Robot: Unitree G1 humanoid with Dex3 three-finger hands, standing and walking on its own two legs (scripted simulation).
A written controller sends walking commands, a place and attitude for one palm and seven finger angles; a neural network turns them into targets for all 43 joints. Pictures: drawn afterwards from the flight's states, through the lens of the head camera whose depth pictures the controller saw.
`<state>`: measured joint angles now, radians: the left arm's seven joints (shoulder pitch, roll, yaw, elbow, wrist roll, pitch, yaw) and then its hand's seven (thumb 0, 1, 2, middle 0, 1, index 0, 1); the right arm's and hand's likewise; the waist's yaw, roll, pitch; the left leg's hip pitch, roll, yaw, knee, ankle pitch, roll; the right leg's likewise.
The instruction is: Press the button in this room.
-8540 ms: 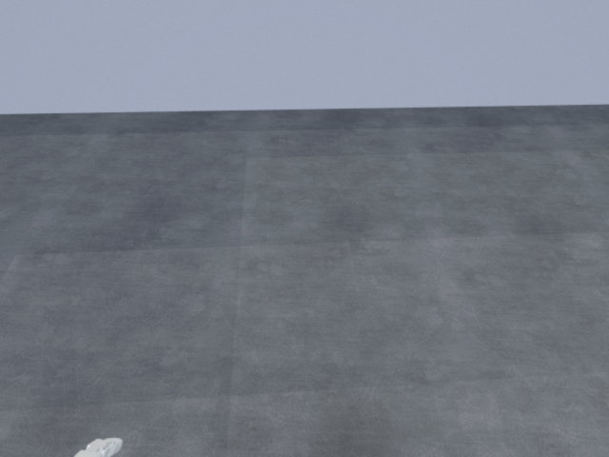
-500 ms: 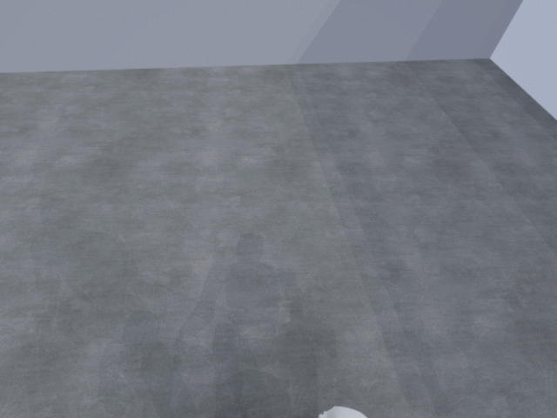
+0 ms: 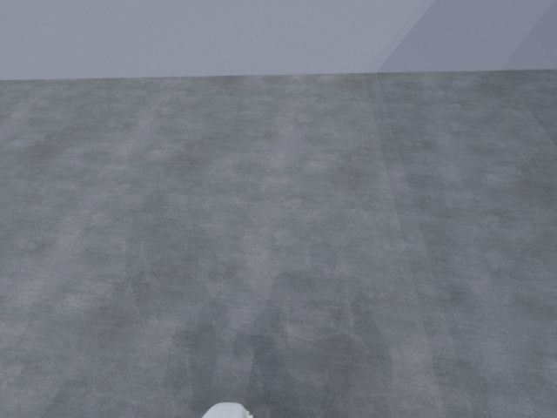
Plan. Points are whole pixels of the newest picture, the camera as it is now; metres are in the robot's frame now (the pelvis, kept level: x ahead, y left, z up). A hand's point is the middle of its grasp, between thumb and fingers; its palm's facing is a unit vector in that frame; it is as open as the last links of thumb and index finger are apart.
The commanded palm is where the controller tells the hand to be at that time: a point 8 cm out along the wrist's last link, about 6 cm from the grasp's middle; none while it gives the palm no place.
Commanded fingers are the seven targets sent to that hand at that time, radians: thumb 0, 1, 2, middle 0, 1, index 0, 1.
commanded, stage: turn or walk to find it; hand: left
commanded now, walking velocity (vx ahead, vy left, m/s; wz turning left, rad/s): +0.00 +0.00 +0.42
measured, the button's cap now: out of the picture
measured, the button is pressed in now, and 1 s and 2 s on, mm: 0 0 0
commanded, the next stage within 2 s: none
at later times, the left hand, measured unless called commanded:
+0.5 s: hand out of the picture +0.02 +0.27 -0.17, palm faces +0.24 -0.94 -0.25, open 7.4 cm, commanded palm none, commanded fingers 0.00 0.90 0.90 -0.20 -0.30 -0.20 -0.30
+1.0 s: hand out of the picture -0.06 +0.19 -0.16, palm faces +0.44 -0.86 -0.25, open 7.4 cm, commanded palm none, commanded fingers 0.00 0.90 0.90 -0.20 -0.30 -0.20 -0.30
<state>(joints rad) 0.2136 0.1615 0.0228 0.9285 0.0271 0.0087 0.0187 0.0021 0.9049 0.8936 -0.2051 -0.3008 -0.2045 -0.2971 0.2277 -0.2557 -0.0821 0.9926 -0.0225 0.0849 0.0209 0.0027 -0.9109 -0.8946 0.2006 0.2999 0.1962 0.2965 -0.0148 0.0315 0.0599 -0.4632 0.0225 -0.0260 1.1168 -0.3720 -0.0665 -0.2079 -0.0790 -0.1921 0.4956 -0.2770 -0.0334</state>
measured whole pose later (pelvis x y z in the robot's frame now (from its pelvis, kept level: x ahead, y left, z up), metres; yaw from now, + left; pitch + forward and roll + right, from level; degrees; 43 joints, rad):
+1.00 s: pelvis -0.03 -0.01 +0.00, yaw +26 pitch -1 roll +2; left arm 0.23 0.17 0.02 0.95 0.03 0.01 0.02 0.00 0.90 0.89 -0.21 -0.30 -0.20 -0.30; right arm 0.23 -0.25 -0.07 1.01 -0.02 0.09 0.02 0.00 -0.91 -0.89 0.20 0.30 0.20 0.30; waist 0.00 0.02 0.07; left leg -0.40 0.04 -0.01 1.00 -0.42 -0.08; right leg -0.22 -0.10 -0.23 0.50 -0.26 -0.04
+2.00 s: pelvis -0.07 -0.03 +0.00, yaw +52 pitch -1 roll +2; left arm 0.22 0.17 0.03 0.95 0.03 0.01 0.02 0.00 0.90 0.89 -0.21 -0.30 -0.21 -0.30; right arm 0.24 -0.25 -0.07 1.01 -0.02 0.09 0.02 0.00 -0.91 -0.89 0.20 0.30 0.19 0.30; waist 0.00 0.01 0.07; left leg -0.39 0.04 0.00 0.95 -0.44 -0.07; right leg -0.22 -0.11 -0.21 0.51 -0.28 -0.02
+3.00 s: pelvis -0.11 -0.09 +0.00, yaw +77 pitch +0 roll +1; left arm 0.24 0.20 0.04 0.96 0.04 0.02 0.02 0.00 0.91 0.89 -0.21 -0.30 -0.21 -0.30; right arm 0.22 -0.23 -0.07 1.01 -0.01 0.08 0.01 0.00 -0.91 -0.89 0.20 0.30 0.19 0.30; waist 0.02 -0.01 0.07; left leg -0.30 0.04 0.04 0.77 -0.46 -0.06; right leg -0.27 -0.14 -0.25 0.53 -0.24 -0.02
